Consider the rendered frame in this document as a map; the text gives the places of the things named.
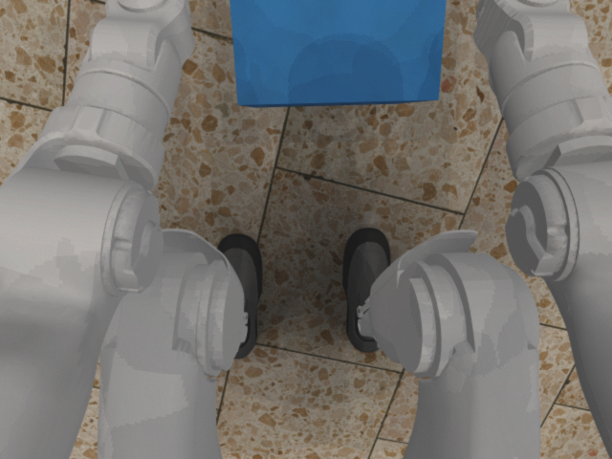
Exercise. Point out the left robot upper arm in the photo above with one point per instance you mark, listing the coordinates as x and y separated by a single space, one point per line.
71 246

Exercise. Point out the right robot thigh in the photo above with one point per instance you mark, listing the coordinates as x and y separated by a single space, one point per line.
456 318

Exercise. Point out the carton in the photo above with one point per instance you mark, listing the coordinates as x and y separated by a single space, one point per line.
337 52

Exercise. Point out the robot right foot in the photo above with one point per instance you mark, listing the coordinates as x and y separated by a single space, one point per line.
366 256

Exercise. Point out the left robot forearm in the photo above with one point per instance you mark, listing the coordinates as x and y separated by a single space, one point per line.
114 121

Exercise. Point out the right robot forearm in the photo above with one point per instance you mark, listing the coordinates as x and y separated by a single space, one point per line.
548 85

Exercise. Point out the right robot upper arm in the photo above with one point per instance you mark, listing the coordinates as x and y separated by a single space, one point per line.
560 228

